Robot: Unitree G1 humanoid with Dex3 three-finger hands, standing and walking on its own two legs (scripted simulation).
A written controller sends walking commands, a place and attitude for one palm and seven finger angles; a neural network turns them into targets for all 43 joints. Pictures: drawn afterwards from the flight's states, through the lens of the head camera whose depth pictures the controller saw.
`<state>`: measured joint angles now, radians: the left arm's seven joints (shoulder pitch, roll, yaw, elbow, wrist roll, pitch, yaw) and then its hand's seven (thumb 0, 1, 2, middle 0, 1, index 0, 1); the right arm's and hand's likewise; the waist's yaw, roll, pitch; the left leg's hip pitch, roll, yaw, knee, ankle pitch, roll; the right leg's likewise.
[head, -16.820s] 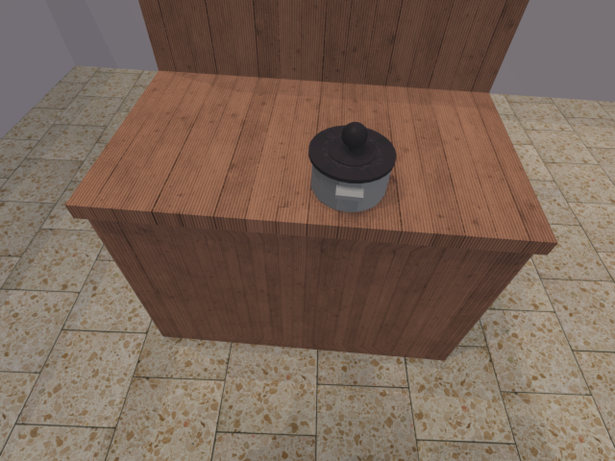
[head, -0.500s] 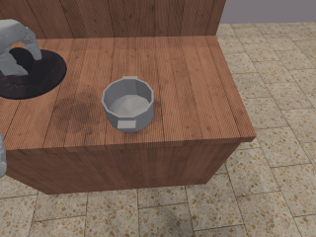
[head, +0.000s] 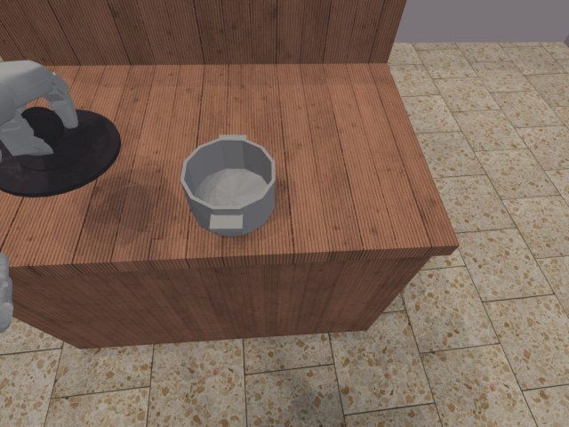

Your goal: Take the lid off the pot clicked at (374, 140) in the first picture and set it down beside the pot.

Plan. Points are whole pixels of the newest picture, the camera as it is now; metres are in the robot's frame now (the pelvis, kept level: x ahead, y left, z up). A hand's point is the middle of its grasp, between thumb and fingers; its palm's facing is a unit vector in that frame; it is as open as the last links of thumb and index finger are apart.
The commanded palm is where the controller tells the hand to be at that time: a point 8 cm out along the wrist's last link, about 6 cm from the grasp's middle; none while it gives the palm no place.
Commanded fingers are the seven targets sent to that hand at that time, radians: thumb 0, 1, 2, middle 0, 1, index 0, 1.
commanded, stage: lower the lid onto the table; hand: left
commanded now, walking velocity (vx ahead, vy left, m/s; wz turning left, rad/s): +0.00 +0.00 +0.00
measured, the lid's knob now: (41, 126) +0.49 +0.32 +0.13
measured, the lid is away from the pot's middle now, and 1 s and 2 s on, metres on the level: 0.24 0.24 0.24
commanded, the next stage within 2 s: none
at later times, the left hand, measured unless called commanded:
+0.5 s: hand (51, 149) +0.46 +0.31 +0.11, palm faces -0.43 -0.07 -0.90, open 7.7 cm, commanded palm +0.49 +0.32 +0.19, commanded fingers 0.00 0.68 0.94 -0.88 -1.06 -0.83 -1.03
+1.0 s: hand (56, 165) +0.46 +0.32 +0.08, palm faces -0.46 -0.09 -0.88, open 7.7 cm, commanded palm +0.50 +0.32 +0.15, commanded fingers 0.00 0.68 0.94 -0.88 -1.06 -0.83 -1.03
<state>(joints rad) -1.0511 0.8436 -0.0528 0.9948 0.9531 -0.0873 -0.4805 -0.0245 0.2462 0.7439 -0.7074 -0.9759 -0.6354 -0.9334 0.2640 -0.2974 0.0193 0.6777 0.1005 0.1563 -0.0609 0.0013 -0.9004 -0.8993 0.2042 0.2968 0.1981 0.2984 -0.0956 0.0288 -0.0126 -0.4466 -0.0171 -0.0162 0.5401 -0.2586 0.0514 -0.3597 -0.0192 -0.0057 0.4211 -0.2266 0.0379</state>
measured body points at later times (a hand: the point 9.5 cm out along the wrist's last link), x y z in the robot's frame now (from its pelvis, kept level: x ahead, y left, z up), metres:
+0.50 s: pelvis +0.00 +0.00 +0.00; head +0.08 +0.01 +0.44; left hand +0.48 +0.31 +0.16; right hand +0.03 -0.28 -0.12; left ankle +0.00 +0.09 -0.74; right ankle -0.02 -0.16 -0.74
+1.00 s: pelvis +0.00 +0.00 -0.01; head +0.09 +0.02 +0.43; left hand +0.48 +0.32 +0.13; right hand +0.03 -0.28 -0.13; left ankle +0.00 +0.09 -0.74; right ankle -0.02 -0.16 -0.74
